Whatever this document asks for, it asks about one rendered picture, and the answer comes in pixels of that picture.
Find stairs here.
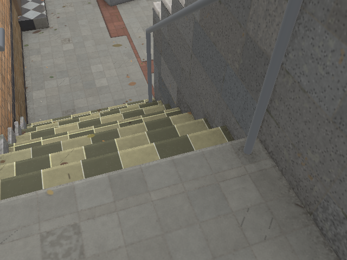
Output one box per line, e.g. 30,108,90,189
0,98,234,200

